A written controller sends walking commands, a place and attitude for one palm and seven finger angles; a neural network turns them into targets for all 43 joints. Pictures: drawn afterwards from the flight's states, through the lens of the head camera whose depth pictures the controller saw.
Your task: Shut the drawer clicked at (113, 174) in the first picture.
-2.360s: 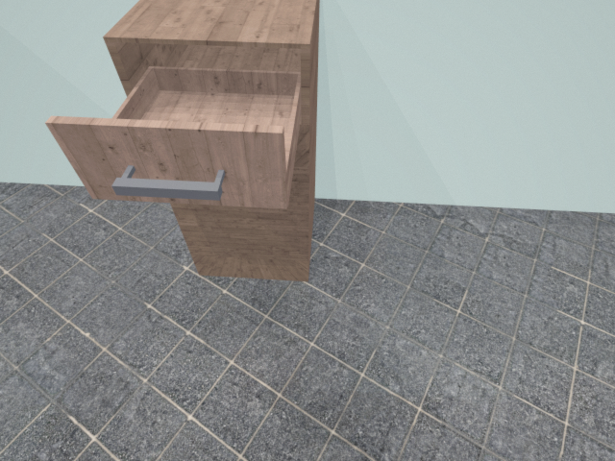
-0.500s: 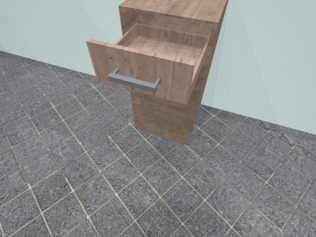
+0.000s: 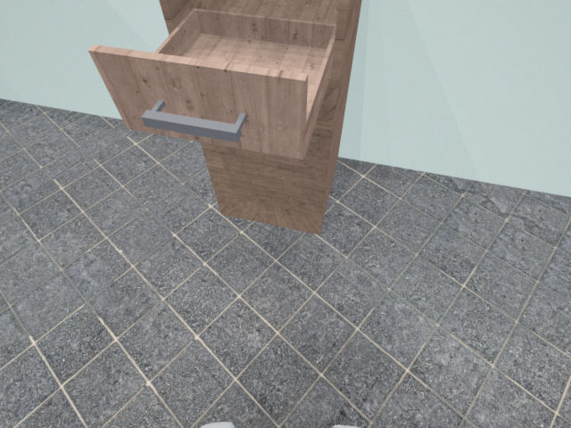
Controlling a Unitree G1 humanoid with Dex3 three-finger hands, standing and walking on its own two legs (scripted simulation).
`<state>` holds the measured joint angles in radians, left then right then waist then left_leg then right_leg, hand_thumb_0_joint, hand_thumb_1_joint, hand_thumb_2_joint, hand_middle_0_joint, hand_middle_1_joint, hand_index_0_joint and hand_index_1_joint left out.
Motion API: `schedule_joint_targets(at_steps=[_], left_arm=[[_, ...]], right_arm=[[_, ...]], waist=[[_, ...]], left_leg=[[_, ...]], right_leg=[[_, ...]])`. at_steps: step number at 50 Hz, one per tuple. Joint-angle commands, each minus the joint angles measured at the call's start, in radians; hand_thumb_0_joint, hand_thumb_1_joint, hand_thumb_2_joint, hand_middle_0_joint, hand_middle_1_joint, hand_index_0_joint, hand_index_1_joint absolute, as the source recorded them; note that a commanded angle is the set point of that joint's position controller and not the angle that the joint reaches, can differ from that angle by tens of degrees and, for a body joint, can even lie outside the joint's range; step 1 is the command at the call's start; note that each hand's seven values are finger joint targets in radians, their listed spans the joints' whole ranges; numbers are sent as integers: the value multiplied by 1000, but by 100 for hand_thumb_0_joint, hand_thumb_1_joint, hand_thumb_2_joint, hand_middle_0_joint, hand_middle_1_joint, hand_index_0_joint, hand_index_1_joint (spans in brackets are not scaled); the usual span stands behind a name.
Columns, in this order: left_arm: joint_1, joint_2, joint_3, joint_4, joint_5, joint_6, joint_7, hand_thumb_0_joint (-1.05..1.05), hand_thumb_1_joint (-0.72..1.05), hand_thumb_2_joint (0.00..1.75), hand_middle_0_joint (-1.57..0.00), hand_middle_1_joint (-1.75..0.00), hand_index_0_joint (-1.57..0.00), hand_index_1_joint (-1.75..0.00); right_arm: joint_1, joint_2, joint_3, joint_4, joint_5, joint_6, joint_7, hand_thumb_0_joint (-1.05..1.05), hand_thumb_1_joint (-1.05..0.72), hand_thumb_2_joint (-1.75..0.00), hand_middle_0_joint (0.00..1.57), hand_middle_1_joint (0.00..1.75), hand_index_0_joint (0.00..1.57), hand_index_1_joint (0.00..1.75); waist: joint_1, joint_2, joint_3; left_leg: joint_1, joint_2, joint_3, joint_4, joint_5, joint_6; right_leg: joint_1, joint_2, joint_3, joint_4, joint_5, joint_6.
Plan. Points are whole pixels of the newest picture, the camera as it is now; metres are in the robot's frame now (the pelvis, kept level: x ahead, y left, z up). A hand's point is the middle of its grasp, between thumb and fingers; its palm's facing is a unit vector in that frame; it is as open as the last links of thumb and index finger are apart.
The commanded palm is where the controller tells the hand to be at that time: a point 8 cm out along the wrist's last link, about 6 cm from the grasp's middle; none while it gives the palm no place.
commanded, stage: turn to face it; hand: left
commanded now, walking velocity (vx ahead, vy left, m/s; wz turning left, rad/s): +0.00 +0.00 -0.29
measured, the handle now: (195, 118) +0.59 +0.21 +0.06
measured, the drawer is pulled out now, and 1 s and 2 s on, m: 0.29 0.29 0.29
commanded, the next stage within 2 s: take the last steps up to it in 0.26 s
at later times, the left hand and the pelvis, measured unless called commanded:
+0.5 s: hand out of the picture +0.10 +0.20 -0.16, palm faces -0.07 -0.98 -0.21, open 7.4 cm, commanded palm none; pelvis +0.01 +0.00 +0.01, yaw -7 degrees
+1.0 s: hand (188, 390) +0.18 +0.18 -0.16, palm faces -0.11 -0.97 -0.21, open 7.4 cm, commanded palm none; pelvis +0.13 -0.01 +0.01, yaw -8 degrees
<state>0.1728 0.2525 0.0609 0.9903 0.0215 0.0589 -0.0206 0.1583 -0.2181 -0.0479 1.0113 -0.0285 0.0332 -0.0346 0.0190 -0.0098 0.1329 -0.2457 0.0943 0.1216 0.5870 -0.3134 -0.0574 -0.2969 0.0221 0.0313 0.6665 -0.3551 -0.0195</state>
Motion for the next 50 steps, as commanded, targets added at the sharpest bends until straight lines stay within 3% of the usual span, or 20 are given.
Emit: schedule_joint_targets(at_steps=[1, 4, 12, 16, 17, 19, 20, 22, 25, 28, 30, 31, 32, 35, 39, 40, 42, 44, 47, 50], left_arm=[[195, 259, 68, -30, 11, -27, 33, 0, 90, 90, -20, -30, -20, -30], [52, 169, 54, -75, 7, -25, 44, 0, 90, 90, -20, -30, -20, -30], [113, 147, 56, -56, 8, -40, 53, 0, 90, 90, -20, -30, -20, -30], [56, 142, 55, -68, -1, -35, 48, 0, 90, 90, -20, -30, -20, -30], [36, 122, 52, -71, -4, -36, 47, 0, 90, 90, -20, -30, -20, -30], [60, 46, 32, -93, -22, -34, 35, 0, 90, 90, -20, -30, -20, -30], [29, 66, 35, -97, -15, -33, 32, 0, 90, 90, -20, -30, -20, -30], [28, 49, 35, -104, 1, -39, 15, 0, 90, 90, -20, -30, -20, -30], [-7, 27, 22, -90, 5, -55, -2, 0, 90, 90, -20, -30, -20, -30], [110, 40, 23, -34, 2, -78, -8, 0, 90, 90, -20, -30, -20, -30], [242, 212, 59, 4, 10, -90, 15, 0, 90, 90, -20, -30, -20, -30], [247, 217, 58, 5, 4, -91, 20, 0, 90, 90, -20, -30, -20, -30], [191, 209, 61, -11, 4, -90, 24, 0, 90, 90, -20, -30, -20, -30], [96, 140, 47, -23, 6, -102, 25, 0, 90, 90, -20, -30, -20, -30], [86, 133, 48, 3, -9, -103, 18, 0, 90, 90, -20, -30, -20, -30], [93, 99, 39, 4, -10, -99, 15, 0, 90, 90, -20, -30, -20, -30], [63, 10, 12, -40, -10, -94, 16, 0, 90, 90, -20, -30, -20, -30], [-12, 3, 12, -63, -3, -97, 11, 0, 90, 90, -20, -30, -20, -30], [21, -17, 8, -40, -3, -87, -2, 0, 90, 90, -20, -30, -20, -30], [181, -21, 8, 23, -1, -91, -4, 0, 90, 90, -20, -30, -20, -30]], right_arm=[[-100, -119, -37, -119, 22, -1, -14, 0, -90, -90, 20, 30, 20, 30], [-24, -112, -40, -69, 24, 1, -12, 0, -90, -90, 20, 30, 20, 30], [-58, -59, -22, -82, 31, -11, -6, 0, -90, -90, 20, 30, 20, 30], [28, -68, -21, -60, 34, -19, -15, 0, -90, -90, 20, 30, 20, 30], [67, -72, -25, -49, 33, -26, -17, 0, -90, -90, 20, 30, 20, 30], [87, -199, -39, -63, 6, -38, -23, 0, -90, -90, 20, 30, 20, 30], [72, -201, -39, -74, -5, -30, -23, 0, -90, -90, 20, 30, 20, 30], [17, -179, -30, -95, -16, -36, -13, 0, -90, -90, 20, 30, 20, 30], [75, -156, -27, -60, -18, -48, -2, 0, -90, -90, 20, 30, 20, 30], [82, -151, -25, -43, 1, -46, 3, 0, -90, -90, 20, 30, 20, 30], [38, -60, -11, -99, 18, -56, 18, 0, -90, -90, 20, 30, 20, 30], [-8, -101, -16, -106, 6, -57, 26, 0, -90, -90, 20, 30, 20, 30], [9, -92, -22, -113, 7, -60, 35, 0, -90, -90, 20, 30, 20, 30], [36, -56, -19, -70, 13, -58, 45, 0, -90, -90, 20, 30, 20, 30], [180, -17, -5, -1, 10, -74, 50, 0, -90, -90, 20, 30, 20, 30], [252, -56, -13, 26, 8, -83, 41, 0, -90, -90, 20, 30, 20, 30], [425, -181, -45, 59, -8, -86, 15, 0, -90, -90, 20, 30, 20, 30], [365, -166, -38, 38, -7, -80, 13, 0, -90, -90, 20, 30, 20, 30], [229, -110, -14, 25, -6, -83, 8, 0, -90, -90, 20, 30, 20, 30], [181, -110, -11, 26, 4, -76, 8, 0, -90, -90, 20, 30, 20, 30]], waist=[[84, -266, -96], [-9, -149, -110], [24, -145, -196], [-31, -126, -179], [-54, -99, -181], [-47, 284, -183], [-54, 238, -130], [-17, 200, -64], [-33, 244, -77], [23, 109, -138], [80, -284, -81], [93, -198, -27], [53, -104, -18], [9, -201, -20], [-49, -73, -78], [-70, 28, -111], [-123, 335, -174], [-105, 132, -97], [-35, 214, -40], [33, 87, -121]], left_leg=[[-285, -95, -114, 454, -320, 17], [-304, -46, -180, 577, -169, 20], [-190, -79, -127, 200, -140, 13], [-2, -82, -127, -60, 3, 26], [131, -56, -137, -178, 105, 35], [223, 265, -484, -329, 211, 192], [124, 331, -526, -362, 126, 274], [10, 261, -465, -388, -72, 262], [86, 156, -320, -318, 97, 208], [-18, 50, -187, -140, 17, 127], [-377, -103, -47, 234, -264, 36], [-416, -46, -129, 381, -287, 43], [-410, -10, -141, 397, -246, 47], [-254, 13, -133, 224, -152, 45], [91, -70, -4, -121, 117, 31], [208, -45, -51, -171, 92, 46], [319, 303, -523, -359, 8, 235], [210, 305, -475, -359, -15, 291], [26, 203, -275, -358, 37, 220], [-86, 110, -153, -219, -8, 162]], right_leg=[[164, -371, 515, -398, 579, -112], [169, -276, 365, -345, 489, -186], [315, -231, 325, -295, 710, -188], [187, -199, 316, -262, 634, -140], [82, -165, 284, -230, 524, -95], [-123, 27, 60, 12, -72, 16], [-139, 23, 42, 192, -222, 28], [-133, -14, 24, 245, -205, 14], [-101, -17, -55, 111, -131, 4], [196, 1, -103, -223, 41, 2], [365, -386, 473, -498, -100, -147], [302, -447, 509, -523, -109, -216], [277, -445, 436, -507, -125, -237], [158, -345, 212, -436, 135, -187], [29, -224, 49, -328, 95, -95], [-36, -171, 4, -200, 72, -64], [-266, -8, -117, 298, -243, -1], [-330, -91, -37, 407, -218, -16], [-152, -116, -77, 200, -138, -11], [167, -52, -160, -107, 25, 4]])
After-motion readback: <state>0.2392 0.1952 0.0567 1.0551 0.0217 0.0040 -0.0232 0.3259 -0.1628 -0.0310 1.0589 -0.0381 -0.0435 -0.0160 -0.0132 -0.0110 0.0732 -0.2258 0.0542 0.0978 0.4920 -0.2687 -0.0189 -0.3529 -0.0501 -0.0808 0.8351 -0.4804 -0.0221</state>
